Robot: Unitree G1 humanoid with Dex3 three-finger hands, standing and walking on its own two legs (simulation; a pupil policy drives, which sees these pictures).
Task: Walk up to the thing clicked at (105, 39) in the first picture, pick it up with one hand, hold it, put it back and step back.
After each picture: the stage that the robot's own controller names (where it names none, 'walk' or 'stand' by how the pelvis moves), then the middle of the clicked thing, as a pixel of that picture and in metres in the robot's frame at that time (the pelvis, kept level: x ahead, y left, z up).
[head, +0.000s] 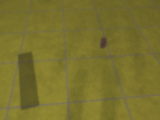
stand; (103, 43) +1.38 -0.28 -0.72
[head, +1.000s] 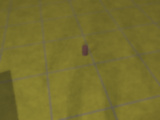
walk; (84, 50) +1.28 +0.05 -0.69
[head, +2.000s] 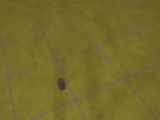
walk; (61, 84) +0.79 +0.22 -0.71
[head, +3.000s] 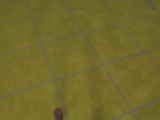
walk; (58, 115) +0.47 +0.17 -0.69
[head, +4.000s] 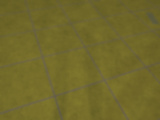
stand; out of the picture +0.38 +0.15 -0.72
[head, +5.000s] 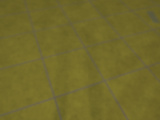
stand; out of the picture +0.37 +0.16 -0.72
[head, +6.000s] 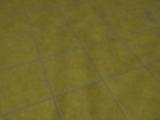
stand; out of the picture +0.38 +0.18 -0.72
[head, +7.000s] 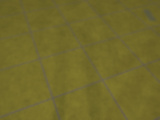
stand; out of the picture +0.36 +0.18 -0.73
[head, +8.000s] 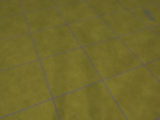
stand; out of the picture +0.36 +0.18 -0.73
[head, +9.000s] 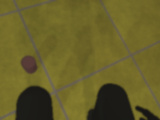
go down; (29, 65) +0.44 +0.19 -0.37
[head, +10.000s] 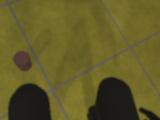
go down; (23, 61) +0.44 +0.20 -0.32
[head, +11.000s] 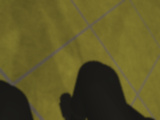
close in; out of the picture +0.44 +0.24 -0.23
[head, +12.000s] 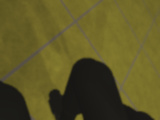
close; out of the picture +0.43 +0.25 -0.23
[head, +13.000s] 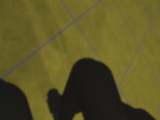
lift; out of the picture +0.42 +0.23 -0.24
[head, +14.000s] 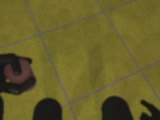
lift; (22, 76) +0.34 +0.19 -0.02
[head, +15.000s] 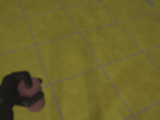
hold; (33, 95) +0.31 +0.17 +0.00
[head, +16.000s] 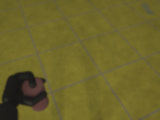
hold; (36, 95) +0.32 +0.16 +0.00
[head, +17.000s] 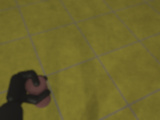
crouch; (39, 92) +0.33 +0.15 -0.04
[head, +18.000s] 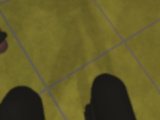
lower; out of the picture +0.49 +0.22 -0.09
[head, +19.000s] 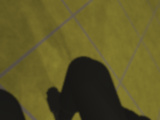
lower; out of the picture +0.45 +0.27 -0.23
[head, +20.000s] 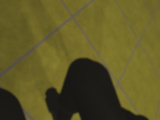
lower; out of the picture +0.45 +0.27 -0.24
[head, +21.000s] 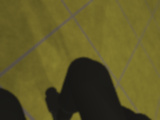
lower; out of the picture +0.45 +0.26 -0.24
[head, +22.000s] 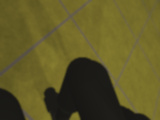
lower; out of the picture +0.45 +0.27 -0.24
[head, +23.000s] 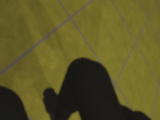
open; out of the picture +0.44 +0.24 -0.24
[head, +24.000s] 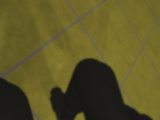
stand; out of the picture +0.44 +0.23 -0.24
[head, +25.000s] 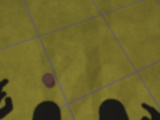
walk; (48, 81) +0.44 +0.16 -0.47
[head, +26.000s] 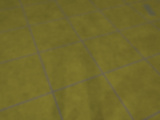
stand; out of the picture +0.39 +0.14 -0.66
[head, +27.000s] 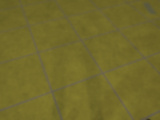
stand; out of the picture +0.39 +0.15 -0.66
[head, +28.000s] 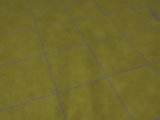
stand; out of the picture +0.40 +0.13 -0.70
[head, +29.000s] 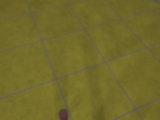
walk; (63, 115) +0.43 +0.11 -0.70
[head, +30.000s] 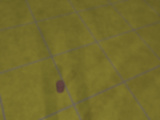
walk; (60, 86) +0.62 +0.11 -0.71
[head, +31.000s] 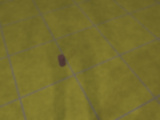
walk; (61, 60) +0.94 +0.23 -0.69
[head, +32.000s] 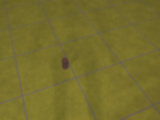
stand; (65, 63) +1.02 +0.15 -0.71
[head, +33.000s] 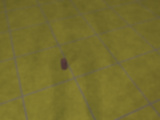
stand; (64, 64) +1.04 +0.17 -0.72
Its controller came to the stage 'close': yes
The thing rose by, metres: 0.71
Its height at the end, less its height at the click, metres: +0.00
